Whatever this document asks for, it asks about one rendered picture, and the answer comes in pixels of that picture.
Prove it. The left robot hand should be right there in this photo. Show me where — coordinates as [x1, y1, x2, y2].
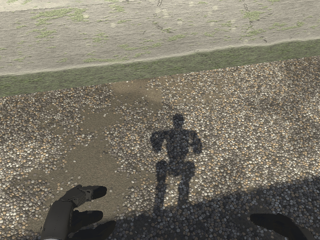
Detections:
[40, 184, 116, 240]

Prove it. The right robot hand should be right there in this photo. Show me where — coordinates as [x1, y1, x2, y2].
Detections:
[250, 213, 315, 240]

